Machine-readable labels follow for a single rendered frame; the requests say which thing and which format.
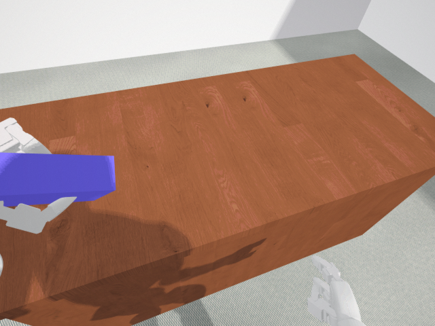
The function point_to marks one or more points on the sponge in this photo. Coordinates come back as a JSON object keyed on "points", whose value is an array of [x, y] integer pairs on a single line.
{"points": [[38, 178]]}

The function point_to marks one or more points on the right robot hand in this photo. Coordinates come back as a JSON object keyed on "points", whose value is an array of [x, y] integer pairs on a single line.
{"points": [[338, 301]]}

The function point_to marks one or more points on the table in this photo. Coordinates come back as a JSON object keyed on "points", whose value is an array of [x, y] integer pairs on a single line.
{"points": [[218, 180]]}

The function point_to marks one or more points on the left robot hand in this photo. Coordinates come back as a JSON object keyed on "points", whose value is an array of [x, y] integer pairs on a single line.
{"points": [[24, 217]]}

